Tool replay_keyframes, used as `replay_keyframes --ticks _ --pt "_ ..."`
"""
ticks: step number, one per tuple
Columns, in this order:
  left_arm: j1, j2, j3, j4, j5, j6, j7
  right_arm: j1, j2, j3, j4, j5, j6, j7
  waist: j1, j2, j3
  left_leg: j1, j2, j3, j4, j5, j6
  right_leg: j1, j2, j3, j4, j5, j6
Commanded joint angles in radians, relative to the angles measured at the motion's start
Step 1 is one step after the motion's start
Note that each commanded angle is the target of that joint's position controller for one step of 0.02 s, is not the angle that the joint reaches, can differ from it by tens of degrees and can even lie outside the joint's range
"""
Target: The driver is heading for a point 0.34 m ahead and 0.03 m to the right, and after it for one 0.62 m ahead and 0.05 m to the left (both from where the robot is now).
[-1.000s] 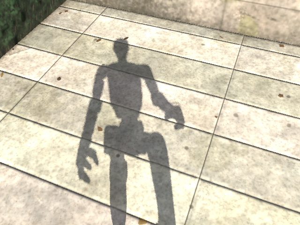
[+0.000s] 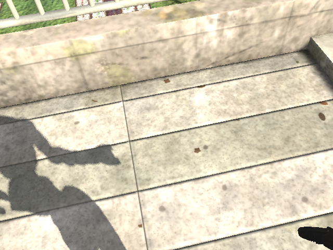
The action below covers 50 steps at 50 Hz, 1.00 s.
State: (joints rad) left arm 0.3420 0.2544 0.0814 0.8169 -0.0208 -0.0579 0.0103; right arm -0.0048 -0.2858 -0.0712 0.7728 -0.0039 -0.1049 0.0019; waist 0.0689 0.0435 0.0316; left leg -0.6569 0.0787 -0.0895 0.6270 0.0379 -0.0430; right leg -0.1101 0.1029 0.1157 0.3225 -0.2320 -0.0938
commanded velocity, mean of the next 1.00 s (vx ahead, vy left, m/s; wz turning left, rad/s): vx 0.19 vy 0.00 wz -0.29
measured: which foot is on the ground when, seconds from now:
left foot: up 0.00-0.14, down 0.16-0.62, up 0.64-1.00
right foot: down 0.00-0.18, up 0.20-0.60, down 0.62-1.00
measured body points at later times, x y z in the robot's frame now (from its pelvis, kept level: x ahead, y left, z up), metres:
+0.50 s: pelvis +0.23 +0.04 +0.00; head +0.28 +0.02 +0.44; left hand +0.48 +0.25 -0.10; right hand +0.25 -0.27 -0.12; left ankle +0.26 +0.14 -0.75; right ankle +0.29 -0.13 -0.70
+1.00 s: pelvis +0.29 +0.01 -0.02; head +0.32 +0.02 +0.43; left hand +0.54 +0.22 -0.12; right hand +0.31 -0.30 -0.13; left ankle +0.30 +0.12 -0.73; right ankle +0.29 -0.12 -0.75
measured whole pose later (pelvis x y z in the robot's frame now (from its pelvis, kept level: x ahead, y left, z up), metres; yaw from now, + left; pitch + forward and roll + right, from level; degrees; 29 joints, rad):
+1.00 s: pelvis +0.29 +0.01 -0.02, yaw -14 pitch +0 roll -2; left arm 0.06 0.26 0.07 0.73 0.01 0.03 0.04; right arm 0.18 -0.30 -0.06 0.83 0.01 0.06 0.00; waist -0.03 0.00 0.04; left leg -0.33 0.06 0.07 0.74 -0.38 -0.03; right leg -0.31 -0.06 -0.15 0.53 -0.23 0.00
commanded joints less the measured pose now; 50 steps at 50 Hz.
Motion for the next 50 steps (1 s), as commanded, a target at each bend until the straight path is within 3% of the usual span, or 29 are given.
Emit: replay_keyframes --ticks 1,4,6,7,8,9,10,11,12,13,14,16,19,23,28,30,31,32,33,34,35,37,39,42,47,50 --pt "0.032 0.169 0.042 -0.043 -0.005 -0.007 0.008 -0.129 -0.058 -0.005 -0.099 0.01 -0.021 0.014 0.014 -0.129 -0.001 0.109 -0.063 0.041 -0.106 0.087 0.006 -0.074 -0.216 0.175 -0.072 0.181 -0.114" --pt "0.053 0.167 0.042 -0.038 -0.006 0.006 0.017 -0.132 -0.089 -0.011 -0.114 0.013 -0.035 0.026 0.006 -0.14 -0.007 0.117 -0.075 0.022 -0.166 0.0 0.027 0.027 -0.25 0.254 0.019 0.198 -0.104" --pt "0.036 0.172 0.044 -0.047 -0.002 0.014 0.021 -0.058 -0.113 -0.021 -0.101 0.014 -0.045 0.026 -0.035 -0.177 -0.029 0.208 -0.086 0.035 -0.184 -0.087 0.055 0.052 -0.255 0.289 0.088 0.295 -0.089" --pt "0.012 0.156 0.038 -0.061 -0.001 0.016 0.019 0.046 -0.139 -0.035 -0.076 0.007 -0.05 0.021 -0.091 -0.176 -0.086 0.362 -0.088 0.051 -0.216 -0.068 0.085 0.032 -0.211 0.269 0.182 0.39 -0.064" --pt "-0.023 0.118 0.022 -0.091 0.01 0.014 0.014 0.188 -0.186 -0.05 -0.061 -0.018 -0.054 0.013 -0.164 -0.137 -0.213 0.619 0.029 -0.039 -0.164 -0.006 0.147 -0.074 -0.148 0.217 0.418 0.371 -0.022" --pt "0.096 0.06 0.006 -0.11 -0.005 0.009 0.017 0.314 -0.266 -0.071 -0.045 -0.041 -0.041 0.006 -0.144 0.108 -0.387 1.021 0.279 -0.397 -0.155 0.051 0.3 -0.419 -0.001 0.084 0.796 0.017 0.07" --pt "0.153 0.106 0.004 -0.116 -0.006 0.005 0.017 0.311 -0.204 -0.054 -0.044 -0.017 -0.028 0.014 -0.115 0.268 -0.445 1.073 0.382 -0.638 -0.229 0.056 0.346 -0.57 -0.009 0.09 0.965 -0.412 0.091" --pt "0.093 0.191 0.028 -0.109 -0.012 0.015 0.017 0.25 -0.123 -0.031 -0.067 -0.005 -0.015 0.009 -0.122 0.146 -0.304 0.943 0.353 -0.502 -0.229 0.078 0.313 -0.62 -0.068 0.098 1.049 -0.369 0.107" --pt "0.014 0.211 0.036 -0.126 -0.008 0.027 0.02 0.192 -0.089 -0.019 -0.082 -0.007 -0.001 0.005 -0.117 0.049 -0.2 0.789 0.31 -0.33 -0.232 0.187 0.281 -0.608 -0.104 0.045 1.049 -0.311 0.121" --pt "-0.024 0.205 0.041 -0.14 0.003 0.038 0.022 0.151 -0.074 -0.012 -0.075 -0.011 0.007 0.006 -0.092 0.005 -0.126 0.65 0.262 -0.218 -0.25 0.284 0.267 -0.579 -0.133 0.02 1.0 -0.274 0.129" --pt "-0.02 0.187 0.045 -0.145 0.004 0.052 0.023 0.125 -0.063 -0.007 -0.07 -0.015 0.009 0.006 -0.061 0.021 -0.096 0.558 0.224 -0.138 -0.273 0.309 0.25 -0.533 -0.166 0.009 0.947 -0.252 0.127" --pt "-0.001 0.12 0.031 -0.16 -0.006 0.075 0.021 0.099 -0.089 -0.015 -0.054 -0.019 0.009 0.007 -0.038 0.079 -0.067 0.447 0.189 -0.034 -0.338 0.32 0.258 -0.47 -0.177 -0.037 0.858 -0.206 0.135" --pt "-0.047 0.098 0.021 -0.201 0.0 0.082 0.014 0.088 -0.139 -0.034 -0.044 -0.011 0.017 -0.008 -0.042 0.07 -0.104 0.485 0.215 0.042 -0.371 0.372 0.285 -0.473 -0.193 -0.056 0.705 -0.074 0.142" --pt "-0.125 0.1 0.017 -0.231 0.005 0.078 -0.014 0.074 -0.156 -0.037 -0.037 0.005 0.048 -0.021 -0.067 0.055 -0.12 0.508 0.192 0.166 -0.368 0.285 0.25 -0.382 -0.182 -0.104 0.496 0.105 0.122" --pt "-0.212 0.123 0.029 -0.29 0.009 0.089 -0.041 0.125 -0.197 -0.048 -0.014 0.034 0.073 -0.012 -0.092 0.064 -0.084 0.576 0.227 0.168 -0.27 0.207 0.214 -0.333 -0.146 -0.143 0.314 0.015 0.074" --pt "-0.153 0.133 0.037 -0.275 0.018 0.082 -0.034 0.133 -0.18 -0.038 0.005 0.046 0.077 -0.007 -0.044 0.026 -0.11 0.545 0.181 0.19 -0.126 0.203 0.163 -0.161 -0.098 -0.152 0.112 0.146 0.03" --pt "-0.095 0.207 0.056 -0.265 0.026 0.078 -0.016 0.187 -0.136 -0.02 0.016 0.023 0.07 -0.001 -0.037 -0.087 -0.179 0.443 0.112 0.239 0.023 0.067 0.095 0.042 -0.185 -0.039 0.076 0.516 -0.011" --pt "-0.073 0.267 0.051 -0.284 0.054 0.076 0.006 0.21 -0.049 0.021 -0.014 -0.033 0.058 0.018 -0.062 -0.322 -0.274 0.161 0.005 0.254 0.291 -0.584 0.01 0.31 -0.467 0.264 0.156 0.991 -0.164" --pt "-0.087 0.139 0.004 -0.272 0.059 0.065 0.004 0.22 -0.056 0.026 0.007 -0.011 0.064 0.027 -0.044 -0.255 -0.387 0.166 0.014 0.086 0.383 -0.771 -0.019 0.237 -0.545 0.303 0.132 0.894 -0.282" --pt "-0.109 0.098 -0.01 -0.254 0.053 0.054 -0.009 0.169 -0.118 0.009 0.012 0.022 0.076 0.029 -0.031 -0.176 -0.316 0.164 0.031 0.051 0.408 -0.753 -0.026 0.184 -0.469 0.211 0.118 0.818 -0.249" --pt "-0.147 0.104 -0.009 -0.23 0.048 0.046 -0.013 0.15 -0.115 0.007 0.011 0.031 0.084 0.024 -0.047 -0.165 -0.254 0.129 0.036 0.047 0.374 -0.731 -0.025 0.155 -0.417 0.143 0.112 0.735 -0.194" --pt "-0.237 0.134 -0.003 -0.217 0.048 0.043 -0.008 0.169 -0.127 0.002 0.038 0.017 0.109 0.002 -0.081 -0.156 -0.188 0.22 0.033 0.047 0.31 -0.619 -0.047 0.001 -0.38 0.055 0.072 0.654 -0.148" --pt "-0.28 0.166 0.011 -0.209 0.054 0.047 0.003 0.211 -0.129 -0.002 0.051 0.02 0.126 -0.009 -0.104 -0.173 -0.166 0.293 -0.001 0.094 0.291 -0.533 -0.06 -0.082 -0.361 -0.012 0.052 0.599 -0.145" --pt "-0.279 0.171 0.02 -0.187 0.045 0.059 0.023 0.193 -0.125 -0.007 0.034 0.024 0.143 -0.02 -0.078 -0.177 -0.143 0.273 -0.005 0.114 0.299 -0.504 -0.048 -0.089 -0.391 -0.023 0.023 0.432 -0.161" --pt "-0.296 0.158 0.026 -0.154 0.037 0.073 0.039 0.173 -0.103 -0.009 0.001 0.019 0.154 -0.011 -0.072 -0.185 -0.117 0.287 -0.003 0.144 0.212 -0.481 -0.003 -0.082 -0.423 -0.045 0.023 0.287 -0.143" --pt "-0.336 0.159 0.03 -0.137 0.005 0.084 0.044 0.266 -0.098 -0.017 0.023 0.011 0.151 0.007 -0.13 -0.17 -0.121 0.421 -0.045 0.192 -0.037 -0.314 0.055 -0.116 -0.391 -0.115 0.129 0.231 -0.063"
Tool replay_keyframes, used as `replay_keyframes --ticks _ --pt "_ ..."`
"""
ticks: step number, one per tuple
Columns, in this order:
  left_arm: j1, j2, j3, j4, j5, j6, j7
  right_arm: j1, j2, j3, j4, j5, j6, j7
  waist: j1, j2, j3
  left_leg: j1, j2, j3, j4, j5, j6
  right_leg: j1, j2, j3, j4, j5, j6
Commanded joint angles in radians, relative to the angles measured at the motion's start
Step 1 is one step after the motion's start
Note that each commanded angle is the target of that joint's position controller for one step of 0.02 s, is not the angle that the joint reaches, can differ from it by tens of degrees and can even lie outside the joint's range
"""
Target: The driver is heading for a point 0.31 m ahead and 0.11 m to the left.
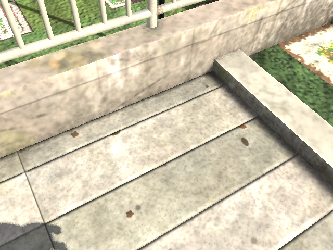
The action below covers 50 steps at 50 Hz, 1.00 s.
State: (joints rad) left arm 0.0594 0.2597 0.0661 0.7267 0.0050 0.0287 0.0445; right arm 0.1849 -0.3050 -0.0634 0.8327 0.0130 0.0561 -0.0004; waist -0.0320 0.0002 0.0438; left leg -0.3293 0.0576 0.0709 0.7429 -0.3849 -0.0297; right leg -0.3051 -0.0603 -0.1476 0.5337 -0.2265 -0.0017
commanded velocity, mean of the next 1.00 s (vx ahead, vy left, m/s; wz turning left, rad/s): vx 0.00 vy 0.00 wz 0.51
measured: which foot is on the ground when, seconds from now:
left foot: up 0.00-0.00, down 0.02-0.56, up 0.58-0.94, down 0.96-1.00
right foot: down 0.00-0.02, up 0.04-0.54, down 0.56-0.96, up 0.98-1.00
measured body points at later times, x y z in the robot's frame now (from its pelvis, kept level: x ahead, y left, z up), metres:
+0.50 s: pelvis +0.01 +0.01 +0.01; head +0.04 +0.03 +0.46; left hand +0.09 +0.33 -0.10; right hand +0.23 -0.24 -0.08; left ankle -0.01 +0.10 -0.73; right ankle +0.06 -0.13 -0.71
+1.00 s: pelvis +0.00 +0.03 +0.00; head +0.03 +0.06 +0.45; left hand -0.05 +0.33 -0.12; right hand +0.29 -0.12 -0.08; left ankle -0.05 +0.12 -0.73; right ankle +0.06 -0.12 -0.72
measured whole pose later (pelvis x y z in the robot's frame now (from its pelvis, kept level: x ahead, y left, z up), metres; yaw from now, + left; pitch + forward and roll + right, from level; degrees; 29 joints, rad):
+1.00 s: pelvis +0.00 +0.03 +0.00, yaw +33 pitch +1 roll +0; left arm 0.15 0.32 0.06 0.80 0.01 0.01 0.01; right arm 0.16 -0.30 -0.06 0.63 0.00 0.06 0.00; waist 0.03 -0.03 0.07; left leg -0.28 -0.01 0.00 0.54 -0.27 0.02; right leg -0.28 -0.09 -0.05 0.66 -0.44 0.05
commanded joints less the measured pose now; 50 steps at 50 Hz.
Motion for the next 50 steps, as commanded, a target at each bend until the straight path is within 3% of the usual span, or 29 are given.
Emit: replay_keyframes --ticks 1,2,3,4,5,6,7,9,13,18,23,25,27,28,29,30,31,33,35,37,39,41,44,46,47,48,49,50 --pt "-0.006 0.129 0.045 -0.022 -0.03 0.001 0.009 0.097 -0.109 -0.034 -0.035 -0.017 -0.013 0.011 -0.024 -0.037 -0.101 0.142 -0.011 -0.047 -0.291 0.242 0.086 0.015 -0.167 0.084 0.039 0.083 -0.075" --pt "0.023 0.074 0.034 -0.037 0.005 0.002 0.005 0.093 -0.231 -0.061 -0.06 -0.021 -0.019 -0.008 0.026 0.263 -0.075 0.237 0.231 -0.411 -0.378 0.557 0.191 -0.22 -0.026 -0.027 0.333 -0.217 0.042" --pt "-0.1 0.09 0.035 -0.086 0.008 -0.005 0.01 0.098 -0.276 -0.062 -0.086 -0.053 -0.037 0.001 -0.033 0.305 -0.066 0.192 0.357 -0.605 -0.439 0.696 0.37 -0.355 0.098 0.112 0.534 -0.483 0.065" --pt "-0.12 0.114 0.043 -0.087 -0.002 -0.007 0.013 0.085 -0.262 -0.06 -0.094 -0.068 -0.059 0.007 -0.037 0.205 -0.082 0.189 0.328 -0.574 -0.454 0.592 0.377 -0.378 0.077 0.195 0.635 -0.446 0.052" --pt "-0.102 0.132 0.052 -0.071 -0.01 -0.008 0.014 0.037 -0.235 -0.056 -0.101 -0.049 -0.074 0.004 -0.005 0.154 -0.065 0.203 0.266 -0.49 -0.436 0.523 0.318 -0.394 0.054 0.219 0.65 -0.345 0.038" --pt "-0.074 0.138 0.058 -0.045 -0.003 -0.006 0.02 -0.006 -0.202 -0.05 -0.109 -0.023 -0.074 -0.005 0.017 0.107 -0.065 0.214 0.221 -0.433 -0.42 0.486 0.264 -0.399 0.04 0.224 0.631 -0.267 0.039" --pt "-0.059 0.15 0.063 -0.034 0.003 -0.004 0.025 -0.026 -0.171 -0.04 -0.118 -0.005 -0.071 -0.014 0.027 0.113 -0.072 0.215 0.199 -0.404 -0.416 0.504 0.242 -0.383 0.035 0.229 0.616 -0.218 0.047" --pt "-0.036 0.13 0.061 -0.025 -0.002 -0.009 0.021 0.001 -0.149 -0.032 -0.124 -0.004 -0.066 -0.025 0.03 0.112 -0.114 0.246 0.17 -0.377 -0.407 0.569 0.238 -0.346 0.054 0.227 0.618 -0.147 0.061" --pt "-0.046 0.108 0.052 -0.023 -0.01 -0.022 0.019 0.047 -0.166 -0.042 -0.131 0.0 -0.057 -0.038 0.009 0.114 -0.128 0.321 0.151 -0.391 -0.399 0.54 0.241 -0.35 0.067 0.238 0.454 -0.101 0.084" --pt "-0.052 0.116 0.048 -0.019 -0.013 -0.036 0.004 0.02 -0.193 -0.055 -0.157 -0.002 -0.041 -0.037 -0.003 0.152 -0.094 0.231 0.126 -0.452 -0.403 0.382 0.25 -0.239 0.081 0.247 0.258 -0.101 0.1" --pt "-0.018 0.137 0.049 -0.011 -0.02 -0.062 -0.017 -0.026 -0.196 -0.058 -0.186 0.0 -0.027 -0.027 0.001 0.169 -0.116 0.206 0.115 -0.543 -0.354 0.492 0.254 -0.119 0.105 0.251 0.121 -0.132 0.082" --pt "0.021 0.143 0.05 -0.002 -0.021 -0.072 -0.027 -0.052 -0.191 -0.056 -0.2 0.008 -0.02 -0.028 0.021 0.171 -0.131 0.213 0.098 -0.576 -0.317 0.549 0.236 -0.051 0.11 0.246 0.006 -0.092 0.067" --pt "0.091 0.161 0.059 0.022 -0.018 -0.079 -0.035 -0.079 -0.172 -0.049 -0.216 0.018 -0.012 -0.036 0.06 0.146 -0.138 0.144 0.037 -0.558 -0.26 0.436 0.171 0.112 0.073 0.242 -0.203 0.12 0.034" --pt "0.11 0.22 0.071 0.019 -0.002 -0.074 -0.03 -0.041 -0.127 -0.035 -0.222 0.007 -0.014 -0.036 0.039 0.012 -0.172 0.033 -0.034 -0.474 -0.121 0.196 0.119 0.24 -0.095 0.381 -0.219 0.221 -0.028" --pt "0.068 0.281 0.076 0.005 0.017 -0.061 -0.021 0.032 -0.093 -0.028 -0.231 0.005 -0.021 -0.031 -0.033 -0.241 -0.139 -0.179 -0.21 -0.288 0.065 -0.24 0.056 0.304 -0.273 0.589 -0.203 0.5 -0.173" --pt "0.074 0.242 0.068 -0.003 0.033 -0.062 -0.025 0.034 -0.183 -0.053 -0.228 -0.005 -0.03 -0.028 -0.002 -0.234 -0.136 -0.243 -0.152 -0.241 0.299 -0.305 0.007 0.241 -0.378 0.672 -0.219 0.506 -0.293" --pt "0.034 0.188 0.051 -0.02 0.025 -0.063 -0.022 0.036 -0.235 -0.075 -0.208 0.004 -0.028 -0.026 -0.008 -0.153 -0.111 -0.24 -0.112 -0.24 0.4 -0.227 -0.012 0.207 -0.322 0.573 -0.214 0.44 -0.277" --pt "-0.017 0.144 0.035 -0.03 -0.001 -0.056 -0.013 0.038 -0.2 -0.074 -0.187 0.004 -0.007 -0.027 -0.009 -0.128 -0.071 -0.267 -0.095 -0.213 0.467 -0.106 -0.047 0.189 -0.205 0.408 -0.206 0.328 -0.2" --pt "0.008 0.157 0.033 -0.022 -0.001 -0.047 -0.002 0.01 -0.149 -0.058 -0.211 0.011 -0.001 -0.019 0.013 -0.143 -0.053 -0.278 -0.082 -0.164 0.442 -0.044 -0.069 0.187 -0.173 0.323 -0.216 0.366 -0.204" --pt "0.057 0.174 0.038 -0.013 0.007 -0.037 0.007 -0.044 -0.122 -0.046 -0.246 0.017 -0.005 -0.014 0.052 -0.161 -0.068 -0.299 -0.059 -0.133 0.347 -0.026 -0.08 0.258 -0.187 0.296 -0.219 0.394 -0.222" --pt "0.071 0.197 0.045 -0.014 0.006 -0.03 0.007 -0.064 -0.109 -0.038 -0.268 0.012 -0.007 -0.007 0.069 -0.164 -0.093 -0.268 -0.031 -0.115 0.249 -0.028 -0.082 0.297 -0.211 0.275 -0.213 0.413 -0.231" --pt "0.061 0.222 0.051 -0.017 0.001 -0.026 -0.003 -0.067 -0.091 -0.026 -0.28 0.003 -0.009 -0.001 0.072 -0.167 -0.108 -0.162 -0.024 -0.087 0.137 -0.04 -0.069 0.254 -0.215 0.245 -0.207 0.436 -0.232" --pt "0.058 0.24 0.053 -0.011 -0.015 -0.025 -0.024 -0.037 -0.105 -0.029 -0.276 0.002 -0.006 0.003 0.063 -0.178 -0.109 -0.051 -0.048 -0.045 -0.012 -0.019 -0.041 0.223 -0.225 0.235 -0.182 0.442 -0.224" --pt "0.038 0.236 0.047 -0.004 -0.034 -0.026 -0.03 0.017 -0.101 -0.032 -0.256 -0.001 -0.004 0.006 0.024 -0.166 -0.106 0.063 -0.068 -0.024 -0.219 0.12 -0.001 0.193 -0.212 0.219 -0.123 0.397 -0.187" --pt "0.053 0.21 0.036 0.01 -0.039 -0.029 -0.032 0.051 -0.109 -0.036 -0.24 -0.004 -0.004 0.005 0.007 -0.143 -0.109 0.169 -0.079 -0.025 -0.351 0.233 0.028 0.143 -0.189 0.197 -0.075 0.338 -0.142" --pt "0.113 0.159 0.018 0.031 -0.018 -0.036 -0.038 0.068 -0.15 -0.045 -0.242 -0.004 -0.005 -0.004 0.017 -0.029 -0.146 0.324 0.002 -0.141 -0.392 0.453 0.059 0.045 -0.135 0.135 0.029 0.183 -0.058" --pt "0.137 0.08 -0.014 0.005 0.043 -0.045 -0.051 0.06 -0.239 -0.054 -0.273 -0.018 -0.003 -0.02 0.057 0.28 -0.19 0.453 0.272 -0.436 -0.344 0.881 0.174 -0.161 -0.025 0.049 0.274 -0.335 0.051" --pt "0.056 0.139 0.008 -0.008 0.013 -0.039 -0.036 0.065 -0.176 -0.033 -0.272 -0.048 -0.025 -0.006 -0.012 0.225 -0.206 0.298 0.338 -0.489 -0.369 0.806 0.337 -0.176 -0.002 0.155 0.413 -0.459 0.072"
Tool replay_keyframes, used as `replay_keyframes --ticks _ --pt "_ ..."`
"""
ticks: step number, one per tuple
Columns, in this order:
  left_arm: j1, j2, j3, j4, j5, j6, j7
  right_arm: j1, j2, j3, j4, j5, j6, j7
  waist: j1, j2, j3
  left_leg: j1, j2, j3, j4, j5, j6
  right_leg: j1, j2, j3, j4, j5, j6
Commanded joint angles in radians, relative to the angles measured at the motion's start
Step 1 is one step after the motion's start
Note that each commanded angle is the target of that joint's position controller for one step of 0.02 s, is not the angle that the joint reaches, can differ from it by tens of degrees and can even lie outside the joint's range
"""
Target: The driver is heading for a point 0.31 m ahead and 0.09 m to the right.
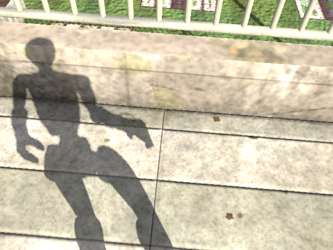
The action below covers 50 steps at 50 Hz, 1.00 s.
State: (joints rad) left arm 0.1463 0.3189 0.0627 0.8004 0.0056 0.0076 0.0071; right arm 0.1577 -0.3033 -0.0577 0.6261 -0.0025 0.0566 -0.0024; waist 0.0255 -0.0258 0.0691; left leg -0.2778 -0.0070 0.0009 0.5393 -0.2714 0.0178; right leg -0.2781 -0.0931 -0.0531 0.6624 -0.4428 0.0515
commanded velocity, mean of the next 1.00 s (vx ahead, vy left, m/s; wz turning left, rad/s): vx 0.10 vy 0.00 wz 0.04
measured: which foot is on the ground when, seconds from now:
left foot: down 0.00-1.00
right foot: up 0.00-0.28, down 0.30-0.90, up 0.92-1.00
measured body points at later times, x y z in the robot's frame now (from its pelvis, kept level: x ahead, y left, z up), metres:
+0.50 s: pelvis +0.01 +0.00 +0.01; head +0.01 -0.01 +0.45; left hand +0.10 +0.28 -0.12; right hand +0.14 -0.25 -0.11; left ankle +0.01 +0.11 -0.73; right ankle -0.01 -0.13 -0.73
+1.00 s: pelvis +0.09 +0.02 +0.00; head +0.10 +0.03 +0.45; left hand +0.17 +0.29 -0.13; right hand +0.10 -0.25 -0.13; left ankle +0.01 +0.11 -0.73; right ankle +0.03 -0.12 -0.65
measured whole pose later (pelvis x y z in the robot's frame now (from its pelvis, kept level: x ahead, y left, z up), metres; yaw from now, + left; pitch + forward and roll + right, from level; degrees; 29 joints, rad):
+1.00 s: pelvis +0.09 +0.02 +0.00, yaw -1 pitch +1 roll +0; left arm 0.25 0.28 0.04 0.94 -0.05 -0.08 -0.01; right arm 0.36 -0.24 -0.06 0.95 0.00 -0.10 0.01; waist -0.02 -0.02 0.01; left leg -0.09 -0.03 0.03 0.44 -0.37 0.04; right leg -0.43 0.02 0.08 1.11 -0.43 -0.05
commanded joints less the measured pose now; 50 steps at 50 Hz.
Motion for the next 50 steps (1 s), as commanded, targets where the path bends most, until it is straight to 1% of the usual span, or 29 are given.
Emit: replay_keyframes --ticks 1,3,4,6,9,11,13,15,16,17,18,19,20,23,31,32,34,35,37,40,42,43,44,45,46,47,48,49,50 --pt "-0.043 0.126 0.025 -0.075 -0.013 -0.008 0.01 0.059 -0.156 -0.032 -0.055 -0.034 -0.045 0.006 -0.057 0.188 -0.173 0.195 0.344 -0.352 -0.19 0.58 0.285 -0.207 0.019 0.082 0.36 -0.21 0.02" --pt "-0.014 0.123 0.033 -0.04 -0.013 0.01 0.023 -0.009 -0.138 -0.026 -0.041 -0.016 -0.063 0.006 -0.032 0.171 -0.122 0.165 0.258 -0.262 -0.203 0.439 0.206 -0.223 0.01 0.098 0.37 -0.104 0.021" --pt "-0.001 0.123 0.035 -0.034 -0.007 0.016 0.027 -0.032 -0.135 -0.023 -0.035 -0.011 -0.067 0.003 -0.02 0.17 -0.109 0.132 0.244 -0.238 -0.207 0.473 0.199 -0.197 0.014 0.101 0.375 -0.05 0.029" --pt "0.029 0.096 0.029 -0.019 -0.01 0.015 0.026 -0.043 -0.098 -0.01 -0.021 -0.014 -0.07 -0.004 -0.004 0.166 -0.125 0.121 0.216 -0.193 -0.21 0.49 0.196 -0.142 0.022 0.094 0.335 0.018 0.039" --pt "-0.001 0.062 0.012 -0.021 -0.009 0.012 0.025 -0.047 -0.088 -0.009 0.0 -0.012 -0.068 -0.007 -0.026 0.165 -0.124 0.137 0.199 -0.182 -0.202 0.422 0.193 -0.084 0.021 0.082 0.144 0.036 0.04" --pt "-0.011 0.066 0.009 -0.023 -0.009 0.01 0.023 -0.039 -0.098 -0.012 0.02 -0.012 -0.063 -0.006 -0.039 0.165 -0.124 0.137 0.21 -0.211 -0.198 0.377 0.206 -0.042 0.03 0.073 0.048 0.028 0.036" --pt "0.015 0.068 0.008 -0.008 -0.011 0.007 0.021 -0.055 -0.088 -0.006 0.036 -0.006 -0.061 -0.004 -0.024 0.158 -0.119 0.115 0.205 -0.228 -0.193 0.306 0.198 0.023 0.038 0.063 -0.082 0.102 0.023" --pt "0.051 0.071 0.002 0.01 0.007 -0.001 0.016 -0.041 -0.064 0.004 0.062 0.002 -0.064 -0.001 0.004 0.112 -0.111 0.05 0.163 -0.21 -0.184 0.19 0.131 0.161 0.031 0.078 -0.288 0.359 -0.009" --pt "0.058 0.116 0.007 0.008 0.014 -0.004 0.018 -0.012 -0.052 0.008 0.074 -0.014 -0.072 0.002 -0.018 0.051 -0.121 0.016 0.119 -0.179 -0.155 0.116 0.082 0.222 -0.033 0.148 -0.282 0.521 -0.034" --pt "0.038 0.175 0.022 0.023 0.0 -0.005 0.018 0.031 -0.061 0.002 0.078 -0.02 -0.077 0.008 -0.075 -0.064 -0.112 0.024 0.053 -0.114 -0.164 0.057 0.047 0.177 -0.041 0.134 -0.221 0.473 -0.074" --pt "0.018 0.121 0.014 0.021 -0.007 -0.009 0.011 -0.014 -0.068 0.004 0.084 -0.026 -0.074 0.004 -0.039 -0.063 -0.105 0.086 0.027 -0.081 -0.139 0.043 0.019 0.096 -0.023 0.133 -0.243 0.33 -0.09" --pt "0.008 0.089 0.003 0.025 0.001 -0.015 0.008 -0.046 -0.073 0.0 0.083 -0.02 -0.07 0.001 -0.031 -0.053 -0.086 0.101 0.026 -0.076 -0.122 0.051 0.015 0.062 -0.013 0.131 -0.262 0.277 -0.08" --pt "-0.001 0.083 0.0 0.031 0.008 -0.021 0.009 -0.054 -0.063 0.0 0.086 -0.015 -0.064 -0.006 -0.031 -0.049 -0.083 0.111 0.033 -0.078 -0.115 0.083 0.02 0.049 -0.005 0.126 -0.268 0.277 -0.066" --pt "0.02 0.073 -0.008 0.056 0.004 -0.035 0.011 -0.032 -0.059 -0.002 0.108 -0.013 -0.05 -0.013 -0.026 -0.03 -0.074 0.105 0.036 -0.084 -0.116 0.14 0.028 0.064 0.009 0.11 -0.257 0.306 -0.049" --pt "0.024 0.07 -0.017 0.107 0.0 -0.029 0.022 -0.002 -0.057 -0.006 0.185 -0.008 -0.054 -0.019 -0.018 0.025 -0.063 0.106 0.035 -0.074 -0.12 0.19 0.011 0.084 0.026 0.101 -0.252 0.316 -0.055" --pt "0.04 0.07 -0.017 0.12 -0.002 -0.027 0.023 0.015 -0.058 -0.007 0.201 -0.005 -0.053 -0.021 -0.017 0.026 -0.083 0.112 0.021 -0.06 -0.115 0.094 0.013 0.09 0.038 0.09 -0.253 0.22 -0.061" --pt "0.045 0.081 -0.011 0.125 -0.015 -0.022 0.026 0.025 -0.068 -0.014 0.213 0.007 -0.051 -0.025 -0.019 0.016 -0.032 0.039 -0.006 -0.044 -0.09 -0.26 0.036 0.03 0.05 0.098 -0.248 -0.104 -0.1" --pt "0.042 0.079 -0.011 0.119 -0.018 -0.025 0.027 0.025 -0.065 -0.013 0.212 0.01 -0.057 -0.027 -0.018 0.01 0.018 -0.021 -0.002 -0.056 -0.088 -0.368 0.048 -0.007 0.037 0.127 -0.26 -0.223 -0.122" --pt "0.07 0.082 -0.011 0.119 -0.027 -0.047 0.026 0.025 -0.05 -0.009 0.208 0.019 -0.088 -0.022 -0.009 -0.011 0.074 -0.097 0.01 -0.073 -0.056 -0.393 0.064 -0.019 -0.008 0.208 -0.287 -0.304 -0.165" --pt "0.136 0.129 0.006 0.14 -0.033 -0.077 0.016 0.0 -0.019 -0.006 0.197 0.027 -0.139 -0.003 -0.002 -0.12 0.059 -0.167 -0.014 0.003 0.097 -0.199 0.053 0.081 -0.153 0.434 -0.397 -0.297 -0.256" --pt "0.101 0.134 0.009 0.127 -0.037 -0.08 0.009 0.031 -0.02 -0.006 0.205 0.034 -0.156 0.007 -0.037 -0.148 0.063 -0.102 -0.006 0.013 0.052 -0.152 0.074 0.054 -0.192 0.474 -0.403 -0.166 -0.276" --pt "0.045 0.117 0.004 0.106 -0.039 -0.08 0.005 0.102 -0.032 -0.012 0.236 0.036 -0.16 0.01 -0.079 -0.129 0.048 0.02 -0.005 0.007 -0.031 -0.121 0.086 0.002 -0.149 0.396 -0.355 -0.046 -0.242" --pt "-0.033 0.087 -0.005 0.072 -0.038 -0.084 0.001 0.207 -0.066 -0.026 0.282 0.035 -0.164 0.011 -0.128 -0.064 0.027 0.171 0.018 -0.065 -0.105 -0.072 0.105 -0.087 -0.064 0.264 -0.227 0.135 -0.184" --pt "-0.083 0.043 -0.016 0.031 -0.03 -0.102 -0.003 0.34 -0.169 -0.061 0.327 0.034 -0.167 0.009 -0.162 0.171 -0.022 0.405 0.15 -0.321 -0.201 0.041 0.167 -0.278 0.09 0.071 0.106 0.297 -0.099" --pt "-0.068 0.043 -0.017 0.02 -0.022 -0.121 -0.002 0.413 -0.193 -0.067 0.337 0.021 -0.166 0.016 -0.181 0.315 -0.07 0.58 0.337 -0.581 -0.271 0.271 0.252 -0.501 0.144 0.066 0.382 -0.033 -0.061" --pt "-0.039 0.073 -0.007 0.035 -0.05 -0.126 -0.006 0.387 -0.104 -0.039 0.331 -0.003 -0.167 0.017 -0.147 0.177 -0.045 0.576 0.374 -0.549 -0.236 0.358 0.266 -0.585 0.117 0.18 0.525 -0.123 -0.088" --pt "-0.015 0.054 -0.009 0.046 -0.074 -0.123 -0.013 0.356 -0.067 -0.029 0.319 -0.011 -0.168 0.015 -0.117 0.12 -0.028 0.58 0.36 -0.453 -0.231 0.387 0.243 -0.639 0.095 0.224 0.586 -0.068 -0.117" --pt "-0.028 0.038 -0.012 0.042 -0.075 -0.119 -0.019 0.331 -0.053 -0.023 0.318 -0.005 -0.166 0.015 -0.103 0.088 0.0 0.574 0.34 -0.356 -0.252 0.411 0.208 -0.687 0.067 0.223 0.57 0.005 -0.135" --pt "-0.057 0.038 -0.006 0.036 -0.061 -0.115 -0.02 0.303 -0.025 -0.009 0.317 0.0 -0.16 0.014 -0.092 0.082 0.026 0.544 0.312 -0.271 -0.266 0.532 0.172 -0.687 0.05 0.204 0.522 0.059 -0.141"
